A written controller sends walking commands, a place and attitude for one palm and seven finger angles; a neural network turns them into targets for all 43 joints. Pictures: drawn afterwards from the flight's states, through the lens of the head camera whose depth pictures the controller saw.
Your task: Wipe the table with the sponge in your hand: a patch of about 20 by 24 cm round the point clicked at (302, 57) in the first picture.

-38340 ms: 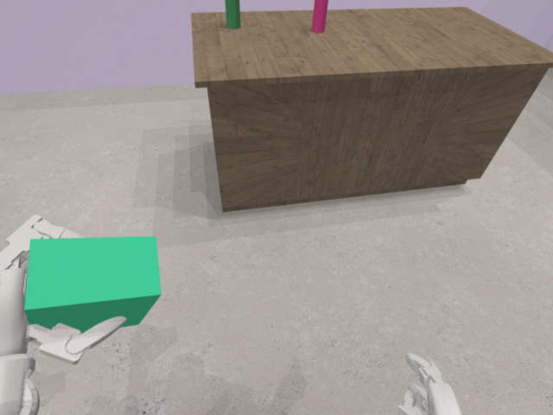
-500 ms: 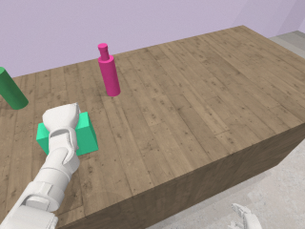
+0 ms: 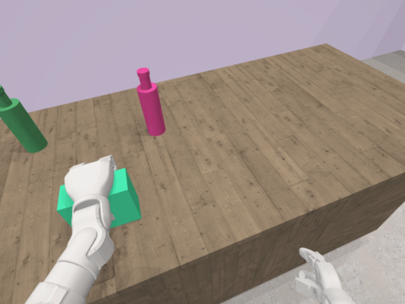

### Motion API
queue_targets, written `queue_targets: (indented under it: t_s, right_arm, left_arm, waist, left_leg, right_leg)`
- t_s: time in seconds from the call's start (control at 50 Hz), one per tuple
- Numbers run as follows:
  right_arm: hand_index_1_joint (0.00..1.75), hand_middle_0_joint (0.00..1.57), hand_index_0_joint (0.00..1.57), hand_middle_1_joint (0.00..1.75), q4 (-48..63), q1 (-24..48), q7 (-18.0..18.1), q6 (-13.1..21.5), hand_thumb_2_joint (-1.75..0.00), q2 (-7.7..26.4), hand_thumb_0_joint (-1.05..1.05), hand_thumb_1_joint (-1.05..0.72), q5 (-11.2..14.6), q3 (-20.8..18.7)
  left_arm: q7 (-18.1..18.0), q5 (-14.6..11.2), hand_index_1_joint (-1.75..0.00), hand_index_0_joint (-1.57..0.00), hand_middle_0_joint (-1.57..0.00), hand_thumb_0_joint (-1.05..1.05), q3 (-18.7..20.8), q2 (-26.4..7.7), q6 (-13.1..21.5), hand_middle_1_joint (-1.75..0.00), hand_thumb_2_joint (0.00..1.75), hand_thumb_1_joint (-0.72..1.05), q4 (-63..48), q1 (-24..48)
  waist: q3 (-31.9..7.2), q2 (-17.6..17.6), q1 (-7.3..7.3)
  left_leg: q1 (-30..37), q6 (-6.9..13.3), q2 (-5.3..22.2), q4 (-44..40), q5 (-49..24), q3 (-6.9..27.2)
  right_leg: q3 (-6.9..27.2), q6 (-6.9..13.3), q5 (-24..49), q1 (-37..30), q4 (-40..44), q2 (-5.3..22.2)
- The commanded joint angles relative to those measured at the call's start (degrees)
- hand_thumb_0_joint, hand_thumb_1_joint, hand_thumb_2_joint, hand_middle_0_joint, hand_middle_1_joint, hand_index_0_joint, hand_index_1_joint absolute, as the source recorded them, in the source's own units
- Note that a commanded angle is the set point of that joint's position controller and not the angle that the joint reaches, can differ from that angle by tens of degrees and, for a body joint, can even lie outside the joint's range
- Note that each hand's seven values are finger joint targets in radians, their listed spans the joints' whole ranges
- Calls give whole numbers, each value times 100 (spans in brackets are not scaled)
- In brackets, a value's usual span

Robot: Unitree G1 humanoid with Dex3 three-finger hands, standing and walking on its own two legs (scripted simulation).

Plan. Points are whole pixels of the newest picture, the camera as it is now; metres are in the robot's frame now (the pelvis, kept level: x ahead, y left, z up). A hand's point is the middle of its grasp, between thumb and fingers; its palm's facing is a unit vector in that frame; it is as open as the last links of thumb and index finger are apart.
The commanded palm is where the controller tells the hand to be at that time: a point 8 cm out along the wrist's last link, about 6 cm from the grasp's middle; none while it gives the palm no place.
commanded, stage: wipe back along the middle lane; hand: left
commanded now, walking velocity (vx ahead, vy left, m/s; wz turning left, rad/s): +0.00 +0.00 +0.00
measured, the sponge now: (105, 207) +0.31 +0.26 +0.01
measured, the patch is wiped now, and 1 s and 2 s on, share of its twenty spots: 0.60 0.60 0.80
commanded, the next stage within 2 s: slide across to the third lane in 0.64 s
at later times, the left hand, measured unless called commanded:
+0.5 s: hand (102, 214) +0.27 +0.23 +0.06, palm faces +0.05 -0.09 -0.99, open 10.7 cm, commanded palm +0.21 +0.22 +0.09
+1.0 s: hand (108, 228) +0.24 +0.21 +0.06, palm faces +0.04 -0.10 -0.99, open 10.7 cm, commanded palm +0.20 +0.18 +0.11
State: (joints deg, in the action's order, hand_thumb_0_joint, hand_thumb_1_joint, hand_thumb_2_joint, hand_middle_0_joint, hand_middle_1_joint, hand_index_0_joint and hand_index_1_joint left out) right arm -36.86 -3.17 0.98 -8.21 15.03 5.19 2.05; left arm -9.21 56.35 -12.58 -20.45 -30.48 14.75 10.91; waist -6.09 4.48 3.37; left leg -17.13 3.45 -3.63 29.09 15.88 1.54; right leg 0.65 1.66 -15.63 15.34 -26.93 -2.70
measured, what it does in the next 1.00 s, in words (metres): stands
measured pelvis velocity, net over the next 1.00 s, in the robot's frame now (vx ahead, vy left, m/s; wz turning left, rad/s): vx -0.03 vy -0.02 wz -0.01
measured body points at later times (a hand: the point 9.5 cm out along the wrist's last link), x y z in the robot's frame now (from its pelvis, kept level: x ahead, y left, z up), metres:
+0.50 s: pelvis -0.01 -0.01 +0.00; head -0.03 -0.04 +0.45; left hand +0.26 +0.23 +0.11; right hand +0.23 -0.21 -0.07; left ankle -0.01 +0.08 -0.74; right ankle -0.02 -0.11 -0.74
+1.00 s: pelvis -0.03 -0.02 +0.00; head -0.06 -0.06 +0.45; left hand +0.23 +0.21 +0.11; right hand +0.23 -0.22 -0.07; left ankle -0.01 +0.08 -0.74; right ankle -0.02 -0.11 -0.74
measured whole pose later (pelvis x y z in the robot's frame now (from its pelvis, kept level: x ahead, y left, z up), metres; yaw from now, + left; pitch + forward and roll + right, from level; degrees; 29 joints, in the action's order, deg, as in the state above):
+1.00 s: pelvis -0.03 -0.02 +0.00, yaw +0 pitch -1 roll +0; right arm -36.2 0.2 0.0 -6.8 14.4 4.8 2.2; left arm -6.8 56.7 -17.8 -18.6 -35.4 0.2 -0.1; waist -4.5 5.2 5.4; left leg -14.4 2.3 -2.9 30.1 15.0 1.2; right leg 0.8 3.0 -15.5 13.7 -29.9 -3.4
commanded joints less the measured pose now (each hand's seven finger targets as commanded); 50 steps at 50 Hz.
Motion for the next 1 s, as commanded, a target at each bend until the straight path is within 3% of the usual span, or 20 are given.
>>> queue_targets:
  t_s: [0.0,0.04,0.08,0.14,0.18,0.24,0.28,0.32,0.34,0.38,0.44,0.46,0.52,0.54,0.66,0.7,0.74,0.86,0.94,0.98]
  right_arm:
    - [30,20,20,30,969,1047,-12,269,-90,631,0,-90,21,-233]
    - [30,20,20,30,963,1151,-38,276,-90,677,0,-90,3,-235]
    - [30,20,20,30,1040,1200,-74,269,-90,587,0,-90,20,-205]
    - [30,20,20,30,998,1299,-57,246,-90,650,0,-90,4,-214]
    - [30,20,20,30,1071,1373,-75,254,-90,565,0,-90,34,-170]
    - [30,20,20,30,1025,1424,-37,235,-90,620,0,-90,9,-177]
    - [30,20,20,30,1086,1446,-40,250,-90,544,0,-90,38,-141]
    - [30,20,20,30,1099,1445,-50,268,-90,547,0,-90,32,-147]
    - [30,20,20,30,1055,1441,-42,271,-90,599,0,-90,10,-174]
    - [30,20,20,30,1147,1504,-85,288,-90,518,0,-90,27,-144]
    - [30,20,20,30,1110,1501,-106,302,-90,577,0,-90,-7,-188]
    - [30,20,20,30,1196,1542,-116,294,-90,526,0,-90,0,-163]
    - [30,20,20,30,1171,1602,-145,300,-90,519,0,-90,20,-158]
    - [30,20,20,30,1134,1610,-137,298,-90,560,0,-90,-1,-186]
    - [30,20,20,30,1224,1688,-188,314,-90,488,0,-90,19,-189]
    - [30,20,20,30,1162,1672,-163,308,-90,502,0,-90,26,-171]
    - [30,20,20,30,1089,1703,-109,306,-90,552,0,-90,0,-188]
    - [30,20,20,30,1157,1772,-58,394,-90,463,0,-90,1,-179]
    - [30,20,20,30,1088,1717,-82,456,-90,464,0,-90,-28,-195]
    - [30,20,20,30,1079,1711,-91,469,-90,420,0,-90,-13,-173]
  left_arm:
    - [187,-299,-160,-120,-120,0,127,-146,-144,-160,130,10,-717,267]
    - [148,-326,-160,-120,-120,0,454,-499,-150,-160,130,10,-948,-36]
    - [186,-315,-160,-120,-120,0,18,-54,-211,-160,130,10,-1182,-41]
    - [151,-259,-160,-120,-120,0,348,-473,-298,-160,130,10,-1296,-71]
    - [190,-258,-160,-120,-120,0,6,-110,-388,-160,130,10,-1376,-160]
    - [192,-245,-160,-120,-120,0,283,-461,-434,-160,130,10,-1464,-108]
    - [246,-221,-160,-120,-120,0,-74,-98,-478,-160,130,10,-1494,-93]
    - [270,-204,-160,-120,-120,0,-90,-82,-458,-160,130,10,-1515,-253]
    - [249,-211,-160,-120,-120,0,189,-380,-413,-160,130,10,-1556,-293]
    - [295,-233,-160,-120,-120,0,-231,84,-394,-160,130,10,-1668,-486]
    - [226,-336,-160,-120,-120,0,329,-410,-312,-160,130,10,-1831,-991]
    - [235,-365,-160,-120,-120,0,102,-151,-324,-160,130,10,-1982,-1075]
    - [224,-336,-160,-120,-120,0,-16,-64,-371,-160,130,10,-2090,-1257]
    - [199,-341,-160,-120,-120,0,219,-328,-366,-160,130,10,-2187,-1219]
    - [200,-274,-160,-120,-120,0,-182,13,-441,-160,130,10,-2458,-1431]
    - [210,-288,-160,-120,-120,0,-171,-9,-451,-160,130,10,-2282,-1333]
    - [155,-228,-160,-120,-120,0,119,-343,-435,-160,130,10,-2342,-942]
    - [215,-126,-160,-120,-120,0,-414,49,-412,-160,130,10,-2566,25]
    - [249,-175,-160,-120,-120,0,-386,-18,-255,-160,130,10,-2438,65]
    - [253,-160,-160,-120,-120,0,-617,273,-225,-160,130,10,-2272,121]
  waist:
    - [-954,-783,54]
    - [-1015,-667,140]
    - [-933,-712,74]
    - [-766,-650,117]
    - [-721,-665,108]
    - [-654,-670,146]
    - [-684,-635,111]
    - [-727,-597,142]
    - [-731,-571,161]
    - [-717,-682,141]
    - [-781,-722,259]
    - [-780,-728,245]
    - [-545,-764,222]
    - [-527,-752,241]
    - [-546,-577,260]
    - [-363,-868,207]
    - [-400,-730,216]
    - [-660,-470,142]
    - [-625,-592,126]
    - [-595,-818,83]
  left_leg:
    - [626,-172,231,-158,-2091,287]
    - [618,-205,232,-154,-2146,304]
    - [646,-194,251,-168,-2141,310]
    - [587,-199,255,-211,-1913,320]
    - [611,-187,252,-231,-1876,323]
    - [563,-166,242,-273,-1601,325]
    - [596,-151,226,-255,-1591,313]
    - [598,-151,218,-250,-1570,310]
    - [591,-149,229,-233,-1523,321]
    - [585,-137,223,-208,-1596,318]
    - [494,-141,208,-196,-1589,300]
    - [484,-128,196,-213,-1585,271]
    - [465,-131,210,-241,-1522,269]
    - [466,-130,225,-254,-1457,292]
    - [513,-91,197,-261,-1332,269]
    - [453,-97,210,-287,-1169,286]
    - [455,-99,203,-303,-1008,291]
    - [659,-43,178,-283,-961,322]
    - [672,-52,200,-273,-974,366]
    - [636,-53,187,-238,-1040,351]
  right_leg:
    - [48,236,2266,-454,72,60]
    - [162,267,2393,-561,34,61]
    - [47,238,2287,-482,22,61]
    - [180,278,2083,-427,45,36]
    - [104,257,1953,-398,50,42]
    - [211,279,1726,-390,95,27]
    - [150,263,1638,-367,78,32]
    - [155,268,1601,-384,63,28]
    - [243,295,1600,-387,58,9]
    - [168,267,1682,-386,27,26]
    - [314,278,1890,-596,21,24]
    - [252,247,1882,-648,33,42]
    - [292,237,1786,-519,83,36]
    - [360,261,1735,-515,86,22]
    - [336,268,1448,-501,92,-1]
    - [373,241,1274,-380,165,-7]
    - [505,272,1132,-349,183,-17]
    - [384,286,871,-285,175,-2]
    - [437,307,944,-249,167,-18]
    - [387,282,1087,-237,158,-2]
